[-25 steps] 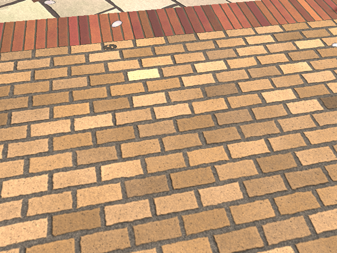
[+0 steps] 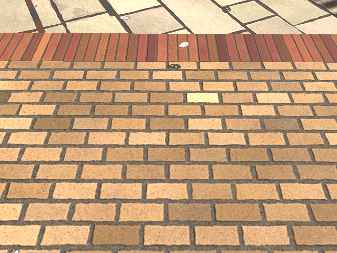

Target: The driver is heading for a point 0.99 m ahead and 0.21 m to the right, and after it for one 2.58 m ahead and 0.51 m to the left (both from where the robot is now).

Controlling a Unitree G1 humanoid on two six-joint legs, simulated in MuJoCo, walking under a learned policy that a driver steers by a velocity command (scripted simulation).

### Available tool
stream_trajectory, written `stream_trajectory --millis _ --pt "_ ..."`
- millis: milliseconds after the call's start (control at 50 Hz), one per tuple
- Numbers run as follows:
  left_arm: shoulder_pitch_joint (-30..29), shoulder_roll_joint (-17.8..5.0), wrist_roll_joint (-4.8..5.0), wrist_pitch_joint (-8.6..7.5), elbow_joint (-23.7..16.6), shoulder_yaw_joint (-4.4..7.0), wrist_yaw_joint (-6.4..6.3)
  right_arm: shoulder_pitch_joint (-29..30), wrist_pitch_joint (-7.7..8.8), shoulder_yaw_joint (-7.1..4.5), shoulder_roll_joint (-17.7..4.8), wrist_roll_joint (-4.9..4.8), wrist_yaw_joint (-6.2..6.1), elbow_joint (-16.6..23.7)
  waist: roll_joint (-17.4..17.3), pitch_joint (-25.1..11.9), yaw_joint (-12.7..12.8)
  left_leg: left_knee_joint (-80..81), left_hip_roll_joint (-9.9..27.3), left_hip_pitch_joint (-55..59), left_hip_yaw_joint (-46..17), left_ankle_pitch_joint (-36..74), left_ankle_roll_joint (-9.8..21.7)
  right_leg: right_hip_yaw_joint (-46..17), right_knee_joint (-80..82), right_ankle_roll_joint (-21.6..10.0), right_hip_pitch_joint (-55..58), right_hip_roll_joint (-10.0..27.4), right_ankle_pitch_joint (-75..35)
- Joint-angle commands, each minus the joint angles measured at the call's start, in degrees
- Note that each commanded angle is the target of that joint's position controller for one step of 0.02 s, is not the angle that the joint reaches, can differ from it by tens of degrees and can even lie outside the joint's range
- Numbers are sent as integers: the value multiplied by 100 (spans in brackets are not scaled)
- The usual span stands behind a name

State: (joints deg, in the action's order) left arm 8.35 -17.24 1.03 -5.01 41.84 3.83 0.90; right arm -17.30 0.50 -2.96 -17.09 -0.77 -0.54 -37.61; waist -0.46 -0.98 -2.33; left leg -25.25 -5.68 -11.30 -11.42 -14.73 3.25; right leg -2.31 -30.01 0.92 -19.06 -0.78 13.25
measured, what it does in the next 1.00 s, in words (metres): walks ahead, turning right: right foot, then left foot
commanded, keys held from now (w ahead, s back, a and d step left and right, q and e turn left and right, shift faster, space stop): w+e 0.86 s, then w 0.04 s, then w+q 0.10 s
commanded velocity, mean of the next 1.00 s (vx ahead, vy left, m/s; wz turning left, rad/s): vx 0.47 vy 0.00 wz -0.37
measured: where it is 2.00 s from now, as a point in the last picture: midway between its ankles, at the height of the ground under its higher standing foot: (224, 153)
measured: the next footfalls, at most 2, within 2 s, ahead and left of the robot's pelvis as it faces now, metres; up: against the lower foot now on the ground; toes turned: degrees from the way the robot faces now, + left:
right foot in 0.04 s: +0.08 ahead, -0.13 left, +0.00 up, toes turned +3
left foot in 0.46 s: +0.35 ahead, +0.09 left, +0.00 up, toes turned -14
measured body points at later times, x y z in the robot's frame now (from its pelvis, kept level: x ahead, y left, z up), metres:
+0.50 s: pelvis +0.22 +0.00 -0.02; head +0.25 -0.01 +0.43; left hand +0.24 +0.28 -0.14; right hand +0.43 -0.27 -0.07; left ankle +0.32 +0.10 -0.74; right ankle +0.05 -0.12 -0.72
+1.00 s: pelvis +0.46 -0.12 -0.03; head +0.49 -0.15 +0.42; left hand +0.77 -0.01 -0.09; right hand +0.34 -0.39 -0.16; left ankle +0.35 +0.09 -0.68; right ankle +0.51 -0.24 -0.74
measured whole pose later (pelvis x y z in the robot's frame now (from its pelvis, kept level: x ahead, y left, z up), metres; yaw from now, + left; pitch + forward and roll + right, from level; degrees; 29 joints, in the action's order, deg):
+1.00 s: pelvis +0.46 -0.12 -0.03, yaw -28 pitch +1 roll +2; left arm 3.7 -16.8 0.7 -2.0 33.2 2.4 2.1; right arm -19.3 3.7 -3.3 -17.9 -1.3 0.4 -48.4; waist 0.5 4.8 -3.4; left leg -53.1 3.8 -6.9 4.5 -28.4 -0.8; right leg 2.3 -37.3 -5.0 -29.5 -0.8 8.8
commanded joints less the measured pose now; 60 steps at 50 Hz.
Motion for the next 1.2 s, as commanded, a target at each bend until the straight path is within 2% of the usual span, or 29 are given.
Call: stream_trajectory --millis 20,40,60,80,100,120,180,280,360,440,460,480,500,520,540,600,660,760,840,880,920,940,960,980,1000,1020,1040,1080,1200 --pt "274 -474 -8 -188 -239 118 -10 226 88 -132 -609 37 37 357 -622 30 365 534 1139 -791 -1322 -1663 637 72 463 -266 1084 114 -57" --pt "802 -647 -40 -199 -126 143 -42 290 118 -30 -298 75 42 391 -198 -66 538 -429 847 -1260 -832 -1587 390 -686 765 -499 1652 694 470" --pt "1201 -1149 -101 -167 -30 222 -48 170 205 39 -27 62 37 530 970 -93 418 -1977 176 -2342 329 -1479 23 -2511 1509 -1149 2310 1562 1840" --pt "1508 -1307 -121 -150 63 296 35 496 303 -79 -520 -54 -14 712 1415 359 598 -3069 213 -3452 575 -2008 -140 -4209 2080 -1835 2208 2275 2946" --pt "1308 -1006 -48 -155 -3 201 52 552 374 -168 -812 -100 -5 641 965 696 525 -3538 548 -3758 418 -1586 -125 -4078 2072 -1842 2038 2212 2992" --pt "1193 -819 -40 -133 -78 137 41 608 429 -166 -790 -51 29 561 828 692 497 -3621 672 -3773 475 -1063 -130 -3527 2038 -1677 2044 1893 2467" --pt "1207 -680 -31 -29 -132 63 -33 940 566 -141 -534 136 105 589 649 457 518 -2993 824 -3392 698 -109 -287 -2401 2034 -1372 1942 1243 670" --pt "1465 -757 9 120 -1 88 -204 1654 622 16 -64 82 174 670 775 371 682 -1170 473 -2157 1010 850 -665 -1510 1904 -1250 1194 770 -794" --pt "1716 -870 97 203 93 134 -233 1997 654 -52 -276 -24 221 723 814 344 711 -432 339 -1397 849 1253 -668 -1854 1648 -1177 1035 943 -830" --pt "1460 -804 94 243 13 151 -234 1088 683 -271 -698 -35 120 516 840 -49 47 183 479 271 817 1054 -244 -1947 685 -813 869 788 -1577" --pt "1344 -549 7 224 -103 69 -200 278 683 -367 -953 30 52 415 554 -734 -360 61 1112 1583 309 859 77 -1667 -586 -629 328 485 -1311" --pt "1766 -30 35 178 -283 -81 -222 -512 602 -487 -1449 156 15 278 -870 -1771 -418 189 2458 3559 -1672 -199 755 -850 -2569 -248 -1327 -285 376" --pt "2087 -226 151 147 -333 -78 -235 -551 553 -424 -1187 126 91 172 -1825 -1780 -222 809 3045 3414 -3244 -1207 1130 -739 -3660 -176 -2213 -151 2042" --pt "1752 -681 214 174 -253 54 -226 -194 538 -299 -714 80 89 192 -1135 -837 -209 939 2826 2633 -2615 -1467 980 -768 -4125 -166 -2551 195 1581" --pt "1363 -735 166 201 -273 75 -212 59 516 -244 -515 68 78 191 -695 -277 -177 986 2550 1975 -1691 -833 838 -579 -4154 -147 -2504 388 1144" --pt "1021 -458 80 278 -379 75 -136 508 539 -177 -284 156 84 39 -622 301 130 1441 2024 766 -327 574 708 -448 -3750 -119 -2078 729 494" --pt "751 -232 44 348 -561 8 -82 555 632 -244 -424 97 94 -127 -465 434 211 1713 2041 498 324 1380 842 -357 -3324 -17 -2189 797 125" --pt "-24 -166 15 241 -817 -87 102 530 606 -314 -756 53 60 -334 -242 530 13 1777 1861 543 1363 1959 687 -40 -1566 -61 -1845 718 -1383" --pt "-672 -259 37 238 -1137 -77 228 161 510 -380 -1027 -63 50 -555 -161 640 -140 1607 2061 1143 1697 2239 504 233 -782 -311 -1755 589 -1331" --pt "-711 -370 7 256 -1255 -22 252 25 425 -411 -1165 -105 44 -630 -226 495 -43 1116 2123 1442 1857 3521 415 466 -596 -522 -1406 325 -791" --pt "127 -648 -23 293 -1126 154 208 -92 337 -396 -1249 -130 33 -709 -294 -122 537 -226 2058 1351 2027 5122 299 693 -347 -832 53 -127 -468" --pt "1047 -911 -4 326 -882 312 118 -171 335 -300 -1094 -98 20 -735 -173 -580 1025 -1379 1874 597 2156 4846 144 571 -143 -1010 1580 -217 -767" --pt "1759 -1479 -46 371 -751 433 -4 -427 378 -97 -553 97 45 -560 906 -1310 1048 -3502 1373 -1306 2248 1652 -140 -1410 -169 -1493 3636 1166 -799" --pt "1657 -1568 -23 314 -876 365 10 -834 487 44 -333 45 117 -576 1502 -2444 744 -5188 491 -2469 1235 -1971 -311 -4263 797 -2388 4421 2463 -8" --pt "1541 -1071 -74 254 -880 229 61 -197 545 -153 -1022 -193 165 -550 597 -2026 1072 -5484 763 -2882 556 -1718 -245 -3731 1068 -2069 3943 2336 279" --pt "1301 -961 -110 201 -793 181 66 273 568 -134 -960 -315 183 -359 562 -1052 954 -5247 970 -3090 674 -1317 -184 -2675 1159 -1820 3047 2100 2" --pt "957 -817 -106 148 -704 137 72 383 557 -100 -806 -224 137 -368 222 -540 669 -4733 1250 -2935 720 -848 -186 -2022 1278 -1593 2227 1820 -363" --pt "531 -522 -173 36 -697 59 75 51 408 -130 -743 -118 110 -543 484 -218 301 -4329 1464 -2280 624 -238 -258 -1208 1682 -1443 1303 1502 -874" --pt "516 -495 -234 -177 -308 106 -10 272 205 -113 -398 -83 58 -558 311 304 228 -3231 1321 -2713 385 1135 -507 135 2298 -1293 1107 1316 -1641"
Keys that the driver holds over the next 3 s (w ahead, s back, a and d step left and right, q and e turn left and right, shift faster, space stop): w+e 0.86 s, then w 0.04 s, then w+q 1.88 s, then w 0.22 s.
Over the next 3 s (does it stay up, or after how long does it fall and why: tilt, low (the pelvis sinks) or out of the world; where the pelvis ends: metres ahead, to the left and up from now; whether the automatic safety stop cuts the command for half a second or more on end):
stays up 1.54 -0.13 -0.02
